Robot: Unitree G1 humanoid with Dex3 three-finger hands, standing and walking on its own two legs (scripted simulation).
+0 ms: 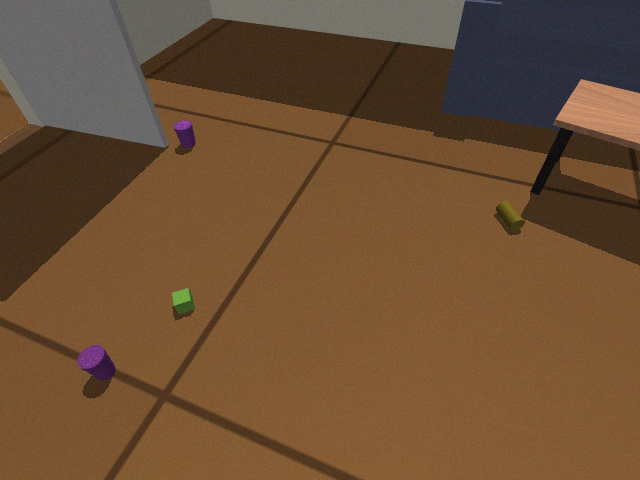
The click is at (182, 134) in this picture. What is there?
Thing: tapered cup
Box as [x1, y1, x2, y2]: [174, 120, 195, 147]
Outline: 175,123 174,129 182,146 192,146 195,142 191,123 186,120
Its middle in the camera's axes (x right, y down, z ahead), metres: -0.74 -0.58 +2.15
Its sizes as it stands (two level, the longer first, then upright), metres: 0.095 0.095 0.120
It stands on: the floor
